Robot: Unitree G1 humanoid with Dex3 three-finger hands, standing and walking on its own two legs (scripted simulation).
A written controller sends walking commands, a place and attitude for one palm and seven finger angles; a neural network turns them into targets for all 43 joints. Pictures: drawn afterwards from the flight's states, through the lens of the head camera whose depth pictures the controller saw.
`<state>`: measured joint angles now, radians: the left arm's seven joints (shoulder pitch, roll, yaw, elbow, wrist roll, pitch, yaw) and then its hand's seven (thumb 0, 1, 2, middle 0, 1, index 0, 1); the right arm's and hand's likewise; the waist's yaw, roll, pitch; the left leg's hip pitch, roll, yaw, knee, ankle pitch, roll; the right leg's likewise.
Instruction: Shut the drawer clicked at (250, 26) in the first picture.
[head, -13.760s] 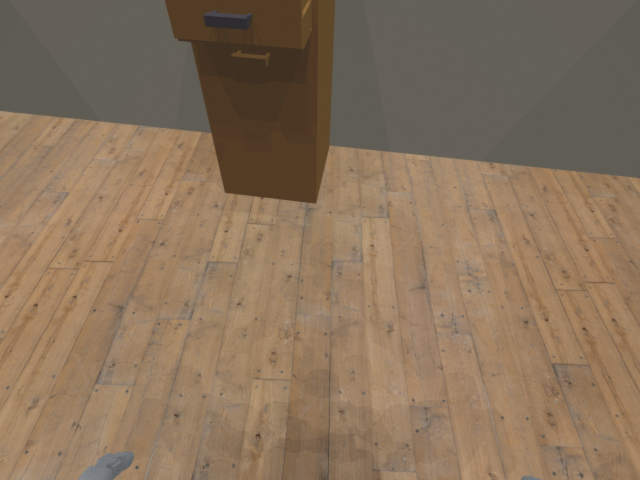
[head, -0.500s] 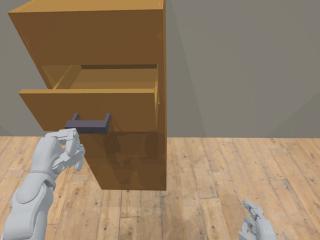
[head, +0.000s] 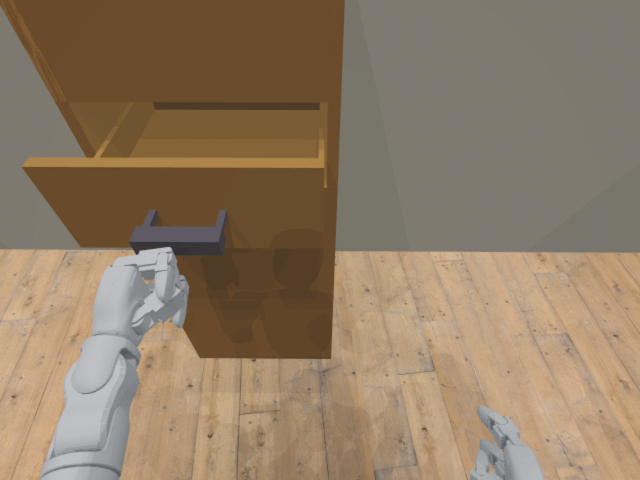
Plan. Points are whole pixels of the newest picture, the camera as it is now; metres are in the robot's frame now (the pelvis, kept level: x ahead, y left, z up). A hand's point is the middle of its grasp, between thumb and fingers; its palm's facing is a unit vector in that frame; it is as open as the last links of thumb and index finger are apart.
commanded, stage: bring the fist close to the handle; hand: left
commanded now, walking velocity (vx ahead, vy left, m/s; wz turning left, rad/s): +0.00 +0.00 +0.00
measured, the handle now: (183, 228) +0.42 +0.22 +0.08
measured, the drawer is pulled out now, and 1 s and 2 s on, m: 0.15 0.14 0.01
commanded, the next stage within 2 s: push the drawer shut in 0.48 s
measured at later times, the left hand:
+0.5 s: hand (191, 296) +0.31 +0.18 +0.08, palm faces +0.04 -1.00 -0.01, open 3.3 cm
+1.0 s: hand (202, 268) +0.35 +0.17 +0.08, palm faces +0.06 -1.00 -0.02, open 3.2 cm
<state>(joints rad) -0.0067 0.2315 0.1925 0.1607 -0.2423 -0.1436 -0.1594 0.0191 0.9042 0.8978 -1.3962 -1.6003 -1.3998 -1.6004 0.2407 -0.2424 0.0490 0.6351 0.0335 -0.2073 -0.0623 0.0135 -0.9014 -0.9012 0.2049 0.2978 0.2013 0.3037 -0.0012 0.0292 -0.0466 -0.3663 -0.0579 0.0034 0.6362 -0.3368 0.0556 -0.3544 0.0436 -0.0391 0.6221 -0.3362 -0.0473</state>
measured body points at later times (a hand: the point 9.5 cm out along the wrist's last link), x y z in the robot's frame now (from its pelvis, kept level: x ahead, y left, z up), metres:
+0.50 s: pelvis +0.00 +0.01 +0.00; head +0.02 +0.00 +0.44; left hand +0.30 +0.23 +0.08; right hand +0.15 -0.23 -0.10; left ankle -0.01 +0.08 -0.72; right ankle -0.01 -0.09 -0.72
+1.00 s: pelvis -0.01 -0.01 -0.01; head +0.02 -0.02 +0.44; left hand +0.34 +0.23 +0.08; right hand +0.12 -0.26 -0.11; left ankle -0.01 +0.08 -0.72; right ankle -0.01 -0.09 -0.72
